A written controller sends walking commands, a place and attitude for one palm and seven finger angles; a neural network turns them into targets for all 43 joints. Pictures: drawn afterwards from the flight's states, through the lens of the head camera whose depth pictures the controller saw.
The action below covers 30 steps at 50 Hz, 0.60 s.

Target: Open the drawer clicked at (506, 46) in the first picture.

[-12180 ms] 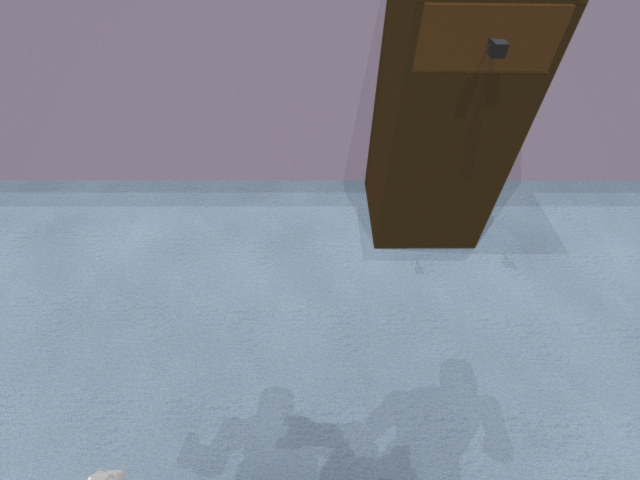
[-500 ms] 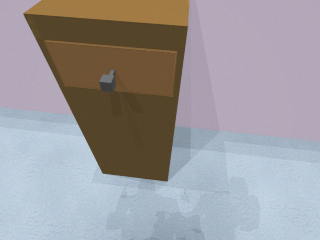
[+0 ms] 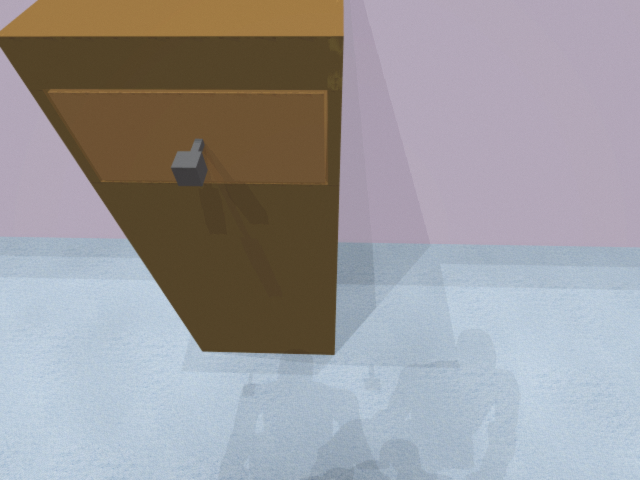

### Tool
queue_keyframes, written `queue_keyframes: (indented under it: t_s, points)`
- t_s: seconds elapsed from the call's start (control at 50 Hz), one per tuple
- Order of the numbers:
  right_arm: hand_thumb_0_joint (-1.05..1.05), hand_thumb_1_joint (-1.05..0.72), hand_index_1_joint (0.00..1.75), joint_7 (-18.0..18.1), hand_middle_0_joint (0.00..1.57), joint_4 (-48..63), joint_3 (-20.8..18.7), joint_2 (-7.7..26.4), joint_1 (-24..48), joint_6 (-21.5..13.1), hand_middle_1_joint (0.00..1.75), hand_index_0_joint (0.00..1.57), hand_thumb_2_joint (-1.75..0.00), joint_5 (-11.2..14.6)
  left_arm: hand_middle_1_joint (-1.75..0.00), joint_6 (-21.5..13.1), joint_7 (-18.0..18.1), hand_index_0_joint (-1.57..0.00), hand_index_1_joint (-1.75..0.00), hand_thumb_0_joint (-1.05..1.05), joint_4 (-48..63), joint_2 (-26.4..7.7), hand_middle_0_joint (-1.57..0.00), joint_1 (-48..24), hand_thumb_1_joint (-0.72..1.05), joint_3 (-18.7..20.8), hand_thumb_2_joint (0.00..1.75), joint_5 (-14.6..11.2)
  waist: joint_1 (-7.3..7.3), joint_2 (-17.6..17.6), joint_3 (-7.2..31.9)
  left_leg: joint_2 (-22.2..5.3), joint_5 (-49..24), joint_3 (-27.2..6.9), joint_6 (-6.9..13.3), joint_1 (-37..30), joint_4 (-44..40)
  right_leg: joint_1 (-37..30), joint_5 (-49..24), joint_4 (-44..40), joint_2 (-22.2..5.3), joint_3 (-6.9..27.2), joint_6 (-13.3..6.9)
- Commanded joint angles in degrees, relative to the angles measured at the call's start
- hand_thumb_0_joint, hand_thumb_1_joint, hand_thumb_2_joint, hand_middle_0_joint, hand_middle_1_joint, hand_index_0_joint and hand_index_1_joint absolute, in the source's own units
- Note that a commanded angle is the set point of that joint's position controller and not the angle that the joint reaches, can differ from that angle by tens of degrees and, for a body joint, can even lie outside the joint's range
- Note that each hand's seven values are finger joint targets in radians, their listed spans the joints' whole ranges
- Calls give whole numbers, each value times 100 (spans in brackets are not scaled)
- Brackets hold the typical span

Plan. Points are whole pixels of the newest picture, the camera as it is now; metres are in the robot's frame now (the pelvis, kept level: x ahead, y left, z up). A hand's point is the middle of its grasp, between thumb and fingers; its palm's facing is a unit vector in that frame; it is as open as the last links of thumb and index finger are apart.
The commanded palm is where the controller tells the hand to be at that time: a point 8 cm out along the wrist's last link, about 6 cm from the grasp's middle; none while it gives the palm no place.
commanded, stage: look again from close up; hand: left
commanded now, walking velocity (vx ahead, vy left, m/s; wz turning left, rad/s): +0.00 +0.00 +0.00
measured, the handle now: (193, 159) +0.53 +0.20 +0.10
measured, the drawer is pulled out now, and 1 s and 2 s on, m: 0.00 0.00 0.00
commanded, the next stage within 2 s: raise the hand with hooked fingers in 0.36 s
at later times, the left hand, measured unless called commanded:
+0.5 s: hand out of the picture +0.03 +0.16 -0.16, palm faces +0.01 -0.97 -0.25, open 7.3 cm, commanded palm +0.12 +0.20 -0.05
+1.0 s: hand (137, 447) +0.17 +0.21 -0.01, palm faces +0.05 -0.09 -0.99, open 9.2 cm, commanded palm +0.16 +0.21 +0.06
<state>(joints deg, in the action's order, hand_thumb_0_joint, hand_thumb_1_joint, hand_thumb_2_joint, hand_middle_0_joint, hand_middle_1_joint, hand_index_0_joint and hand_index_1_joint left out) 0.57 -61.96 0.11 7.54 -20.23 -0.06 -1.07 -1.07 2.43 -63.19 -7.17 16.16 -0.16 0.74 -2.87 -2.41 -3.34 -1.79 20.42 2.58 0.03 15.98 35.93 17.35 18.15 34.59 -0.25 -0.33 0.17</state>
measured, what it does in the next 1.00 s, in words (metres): stands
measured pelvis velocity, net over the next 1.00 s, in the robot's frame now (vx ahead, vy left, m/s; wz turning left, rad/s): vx -0.03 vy -0.03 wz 0.03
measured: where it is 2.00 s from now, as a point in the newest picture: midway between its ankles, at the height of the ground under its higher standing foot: outside the picture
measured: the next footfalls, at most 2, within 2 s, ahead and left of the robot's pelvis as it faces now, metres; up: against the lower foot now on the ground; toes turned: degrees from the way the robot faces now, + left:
none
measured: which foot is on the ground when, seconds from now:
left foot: down 0.00-1.00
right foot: down 0.00-1.00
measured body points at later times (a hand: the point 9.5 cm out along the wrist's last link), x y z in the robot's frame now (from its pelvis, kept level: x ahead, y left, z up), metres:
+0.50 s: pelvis +0.02 -0.02 +0.01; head +0.03 -0.04 +0.46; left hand +0.03 +0.21 -0.14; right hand +0.04 -0.24 -0.16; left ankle -0.02 +0.11 -0.72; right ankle +0.00 -0.13 -0.73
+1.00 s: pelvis -0.03 -0.03 -0.02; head -0.01 -0.04 +0.43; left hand +0.16 +0.21 +0.05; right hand +0.24 -0.22 -0.08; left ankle -0.02 +0.11 -0.73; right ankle +0.00 -0.13 -0.73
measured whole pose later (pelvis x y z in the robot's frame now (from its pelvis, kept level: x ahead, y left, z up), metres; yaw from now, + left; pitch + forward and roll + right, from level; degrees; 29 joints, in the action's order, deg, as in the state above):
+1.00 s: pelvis -0.03 -0.03 -0.02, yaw +2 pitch +5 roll +1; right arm -0.7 -29.3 -1.3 13.2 -2.0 3.4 -4.6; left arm -2.9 22.2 1.0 -22.0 19.0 -4.9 61.3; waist 6.7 -0.6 3.7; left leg -1.2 21.8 1.0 -1.3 28.5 45.2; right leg 31.2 21.6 47.5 -1.1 -1.6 -1.6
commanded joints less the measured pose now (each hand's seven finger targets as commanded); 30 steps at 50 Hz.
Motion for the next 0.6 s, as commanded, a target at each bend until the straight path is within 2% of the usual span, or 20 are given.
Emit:
queue_keyframes:
  t_s: [0.0, 0.02, 0.06, 0.08, 0.16, 0.18, 0.2, 0.24, 0.42, 0.44, 0.46, 0.48, 0.5, 0.52, 0.54, 0.56, 0.58]
  points:
    - [0, -90, 30, 77, 20, 98, -47, 450, -387, -241, 30, 20, -90, 5, -30, -78, 19, -20, -30, 0, 160, -565, -20, 279, 90, 101, 90, -23, 210, -793, 243, -570, -1836, -624, 256, -227, -1042, -392, -690, -381, -316, 216, -284]
    - [0, -90, 30, 107, 20, 126, -47, 484, -272, -206, 30, 20, -90, 7, -30, -55, 6, -20, -30, 0, 140, -550, -20, 275, 90, 91, 90, -19, 256, -698, -161, -612, -1814, -654, 302, 50, -1126, -353, -523, -458, -267, 165, -265]
    - [0, -90, 30, 124, 20, 152, -47, 461, -220, -182, 30, 20, -90, 16, -30, -58, -8, -20, -30, 0, 71, -508, -20, 382, 90, 81, 90, -12, 266, 80, -292, -459, -1412, -536, 250, 72, -1058, -335, -861, -674, -342, 304, -287]
    - [0, -90, 30, 126, 20, 135, -40, 460, -253, -177, 30, 20, -90, 23, -30, -59, -14, -20, -30, 0, 78, -537, -20, 331, 90, 76, 90, -16, 226, 252, -312, -398, -1225, -493, 219, 26, -1101, -317, -956, -738, -385, 356, -287]
    - [0, -90, 30, 139, 20, 50, -54, 475, -238, -193, 30, 20, -90, 17, -30, -76, -20, -20, -30, 0, 111, -589, -20, 330, 90, 113, 90, -15, 215, 308, -77, -366, -1417, -413, 198, -327, -1132, -430, -1354, -737, -428, 369, -267]
    - [0, -90, 30, 145, 20, 22, -49, 504, -219, -193, 30, 20, -90, 21, -30, -76, -20, -20, -30, 0, 121, -617, -20, 324, 90, 116, 90, -15, 209, 349, -74, -368, -1482, -394, 187, -372, -1128, -448, -1466, -740, -444, 362, -262]
    - [0, -90, 30, 148, 20, -21, -44, 467, -196, -189, 30, 20, -90, 25, -30, -67, -19, -20, -30, 0, 116, -592, -20, 324, 90, 113, 90, -16, 217, 241, -92, -373, -1480, -401, 191, -405, -1212, -462, -1430, -773, -436, 355, -263]
    - [0, -90, 30, 144, 20, -37, -48, 506, -132, -178, 30, 20, -90, 21, -30, -81, -17, -20, -30, 0, 131, -635, -20, 326, 90, 127, 90, -6, 219, 401, -113, -352, -1546, -360, 172, -424, -1163, -483, -1651, -790, -462, 384, -267]
    - [0, -90, 30, 153, 20, -97, -43, 558, 10, -161, 30, 20, -90, 25, -30, -96, -30, -20, -30, 0, 130, -721, -20, 336, 90, 154, 90, -7, 243, 340, 53, -320, -1570, -285, 115, -590, -1199, -696, -2068, -891, -535, 411, -289]
    - [0, -90, 30, 107, 20, 360, -163, 835, 835, -152, 30, 20, -90, 95, -30, -180, 221, -20, -30, 0, -108, -1017, -20, 1064, 90, 242, 90, 16, 691, 2070, -327, -336, -1112, -41, -67, 383, 357, -896, -5506, -1115, -972, 983, 155]
    - [0, -90, 30, 412, 20, 2275, -145, 1676, 808, -1092, 30, 20, -90, 313, -32, -1283, 130, -20, -32, 0, 8561, -2675, -20, -3677, 88, -109, 89, 912, 32, -198, 2520, 221, -1994, 21, 341, -1249, -620, -1242, -4691, -438, -488, 1265, -257]
    - [0, -90, 30, 637, 20, 1960, -201, 1240, 932, -1533, 30, 20, -90, 196, -33, -781, 627, -20, -33, 0, 7024, -2428, -20, -1006, 85, 301, 88, 1041, 456, -1551, 2561, 98, -3152, -52, 353, -1586, -1039, -880, -2562, -79, -205, 497, -352]
    - [0, -90, 30, 635, 20, 2021, -264, 970, 1140, -1674, 30, 20, -90, 418, -34, 93, 961, -21, -34, 0, 6660, -1325, -21, 311, 83, -188, 87, 967, 436, -1591, 1615, -22, -3209, -227, 107, -1068, -1079, -266, -1247, -141, -63, 116, -299]
    - [0, -90, 30, 606, 20, 2050, -217, 1003, 1147, -1751, 30, 20, -90, 404, -36, 224, 992, -21, -36, 0, 6638, -787, -21, 403, 81, -552, 86, 1294, 298, -831, 1097, -16, -3139, -159, 138, -766, -861, 2, -1447, -234, -17, -28, -226]
    - [0, -90, 30, 563, 20, 2353, -279, 1235, 1429, -1766, 30, 20, -90, 293, -37, 171, 1129, -21, -37, 0, 7063, -1301, -21, 75, 78, -328, 85, 1765, 269, -308, 680, 114, -2712, -253, 175, -470, -620, 373, -1671, -277, 13, 147, -268]
    - [0, -90, 30, 519, 20, 2416, -298, 1319, 1288, -1643, 30, 20, -90, 100, -39, 166, 1293, -21, -39, 0, 6983, -1584, -21, 281, 76, -114, 84, 2424, 247, 189, 1157, 204, -2419, -180, 206, -276, -401, 482, -1595, -168, 30, 74, -257]
    - [0, -90, 30, 469, 20, 2646, -325, 1241, 1311, -1492, 30, 20, -90, 0, -40, 209, 1426, -21, -40, 0, 6726, -1432, -21, 739, 74, -162, 83, 2979, 331, 781, 1156, 254, -2081, -174, 187, 68, -260, 652, -1313, -111, 77, 39, -241]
